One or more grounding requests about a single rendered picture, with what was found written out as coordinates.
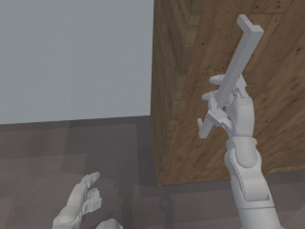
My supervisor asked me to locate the robot left thigh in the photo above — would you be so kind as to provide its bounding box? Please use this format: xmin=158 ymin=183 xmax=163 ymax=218
xmin=95 ymin=219 xmax=123 ymax=229

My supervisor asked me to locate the wardrobe door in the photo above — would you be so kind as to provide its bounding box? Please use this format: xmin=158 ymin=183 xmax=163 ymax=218
xmin=275 ymin=149 xmax=305 ymax=168
xmin=161 ymin=0 xmax=305 ymax=185

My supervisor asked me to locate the robot left forearm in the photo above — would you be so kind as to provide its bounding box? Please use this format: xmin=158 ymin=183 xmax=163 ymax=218
xmin=51 ymin=204 xmax=83 ymax=229

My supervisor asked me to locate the robot right hand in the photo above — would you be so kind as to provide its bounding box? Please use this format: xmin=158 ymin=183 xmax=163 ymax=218
xmin=201 ymin=74 xmax=254 ymax=138

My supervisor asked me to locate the handle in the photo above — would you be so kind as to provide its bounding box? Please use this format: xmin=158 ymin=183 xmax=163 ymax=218
xmin=196 ymin=14 xmax=264 ymax=138

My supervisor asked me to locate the robot left hand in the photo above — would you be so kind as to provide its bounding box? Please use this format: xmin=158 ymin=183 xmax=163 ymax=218
xmin=66 ymin=172 xmax=102 ymax=216

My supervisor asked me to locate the robot right forearm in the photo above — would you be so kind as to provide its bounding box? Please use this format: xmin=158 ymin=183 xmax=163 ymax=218
xmin=224 ymin=135 xmax=285 ymax=229

